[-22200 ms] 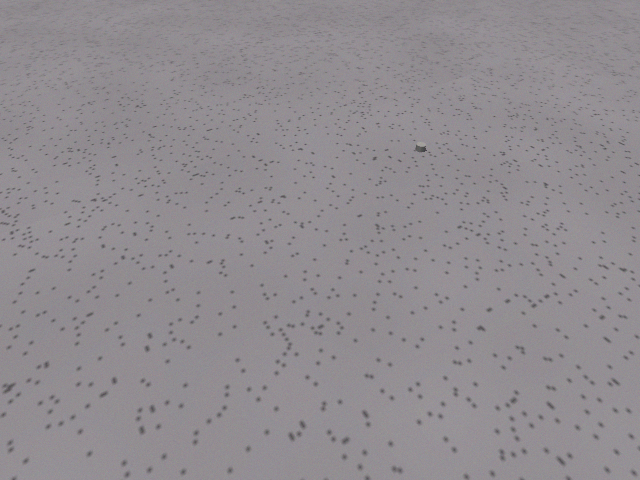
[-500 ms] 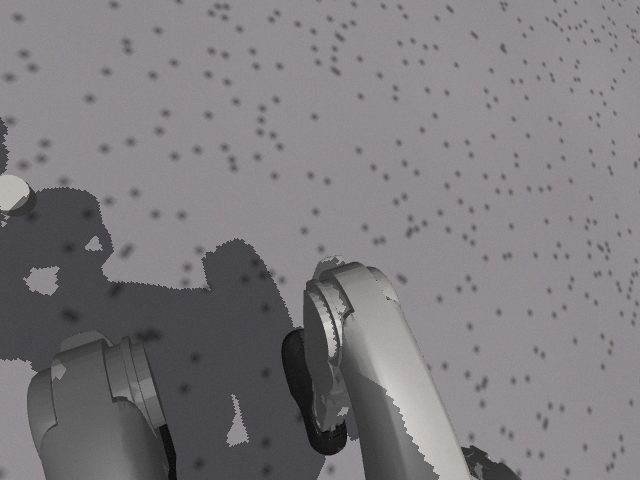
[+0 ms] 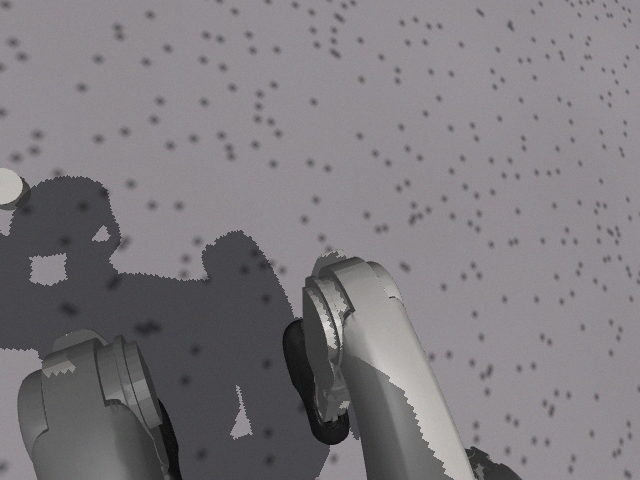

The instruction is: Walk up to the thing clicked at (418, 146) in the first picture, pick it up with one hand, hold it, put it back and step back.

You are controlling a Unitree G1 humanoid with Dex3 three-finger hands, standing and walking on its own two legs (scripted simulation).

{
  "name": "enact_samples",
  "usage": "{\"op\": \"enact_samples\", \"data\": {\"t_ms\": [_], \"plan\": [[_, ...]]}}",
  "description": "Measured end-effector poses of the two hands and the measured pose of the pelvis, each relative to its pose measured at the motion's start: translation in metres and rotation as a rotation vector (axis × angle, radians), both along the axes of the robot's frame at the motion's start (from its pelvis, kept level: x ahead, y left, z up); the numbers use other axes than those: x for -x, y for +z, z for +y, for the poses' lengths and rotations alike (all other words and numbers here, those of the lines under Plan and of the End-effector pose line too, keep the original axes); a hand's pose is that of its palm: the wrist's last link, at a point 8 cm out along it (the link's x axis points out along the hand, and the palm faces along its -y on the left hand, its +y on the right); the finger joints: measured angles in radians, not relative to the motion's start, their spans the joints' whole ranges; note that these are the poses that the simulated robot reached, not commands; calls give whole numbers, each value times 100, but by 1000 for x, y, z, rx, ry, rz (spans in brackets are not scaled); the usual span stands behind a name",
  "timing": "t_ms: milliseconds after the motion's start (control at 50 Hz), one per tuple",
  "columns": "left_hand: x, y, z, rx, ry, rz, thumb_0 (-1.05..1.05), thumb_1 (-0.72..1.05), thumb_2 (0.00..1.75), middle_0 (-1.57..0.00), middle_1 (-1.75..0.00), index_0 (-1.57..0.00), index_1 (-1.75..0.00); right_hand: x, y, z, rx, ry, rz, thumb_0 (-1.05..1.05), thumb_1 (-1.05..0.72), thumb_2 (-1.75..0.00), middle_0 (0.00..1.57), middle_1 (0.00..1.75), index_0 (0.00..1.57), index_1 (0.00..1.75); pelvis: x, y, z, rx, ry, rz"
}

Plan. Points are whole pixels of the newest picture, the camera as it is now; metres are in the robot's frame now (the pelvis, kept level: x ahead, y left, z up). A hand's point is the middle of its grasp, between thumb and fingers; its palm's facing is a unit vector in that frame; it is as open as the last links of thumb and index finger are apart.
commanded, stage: close in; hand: left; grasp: from above
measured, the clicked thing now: (5, 189) +0.53 +0.27 -0.30
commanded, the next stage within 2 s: rest palm in 0.08 s
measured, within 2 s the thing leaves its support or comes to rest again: neither
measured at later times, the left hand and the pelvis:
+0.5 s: hand out of the picture +0.51 +0.27 -0.23, palm faces -0.45 -0.11 -0.89, open 13.6 cm; pelvis +0.00 +0.01 -0.01, yaw -2 degrees
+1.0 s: hand out of the picture +0.51 +0.26 -0.26, palm faces -0.44 -0.12 -0.89, open 13.9 cm; pelvis +0.00 +0.01 -0.01, yaw -5 degrees
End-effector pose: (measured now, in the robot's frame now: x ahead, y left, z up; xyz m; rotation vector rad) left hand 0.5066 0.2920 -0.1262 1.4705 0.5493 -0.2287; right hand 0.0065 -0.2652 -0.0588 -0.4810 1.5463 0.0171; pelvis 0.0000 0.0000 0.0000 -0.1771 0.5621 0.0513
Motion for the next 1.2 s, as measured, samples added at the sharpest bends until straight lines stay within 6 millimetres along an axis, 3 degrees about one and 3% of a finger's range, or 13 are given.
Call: {"op": "enact_samples", "data": {"t_ms": [240, 600, 1200], "plan": [[-13, -10, -18, 31, -98, -60, 0, -38, 92, -23, -89, -22, -89, -18, 16, -2, 71, 65, -43, 0, -91, -90, 20, 30, 20, 30, -1, -1, 5, 27, -2, -9], [-15, -60, -20, 25, -31, -37, 0, -42, 92, -19, -87, -17, -88, 18, 18, 27, -10, 52, 56, 0, -90, -90, 20, 30, 20, 30, -3, -7, 7, 47, -23, -21], [-11, -79, -29, 37, -40, -45, 0, -46, 95, -15, -92, -13, -93, 8, 30, 39, -38, 135, 28, 0, -91, -91, 20, 30, 20, 30, -1, -4, 14, 87, -37, -49]]}}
